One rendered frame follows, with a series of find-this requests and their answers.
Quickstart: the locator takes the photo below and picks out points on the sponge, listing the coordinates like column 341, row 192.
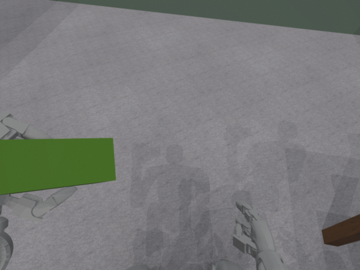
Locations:
column 41, row 164

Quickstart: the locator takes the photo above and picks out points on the left robot hand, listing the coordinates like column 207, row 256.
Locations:
column 28, row 206

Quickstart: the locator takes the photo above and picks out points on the right robot hand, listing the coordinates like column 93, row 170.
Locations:
column 257, row 236

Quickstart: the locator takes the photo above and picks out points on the right robot forearm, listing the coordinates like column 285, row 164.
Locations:
column 270, row 260

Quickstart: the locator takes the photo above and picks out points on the left robot forearm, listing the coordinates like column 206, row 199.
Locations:
column 6, row 244

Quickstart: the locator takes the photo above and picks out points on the table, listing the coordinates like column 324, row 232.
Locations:
column 345, row 232

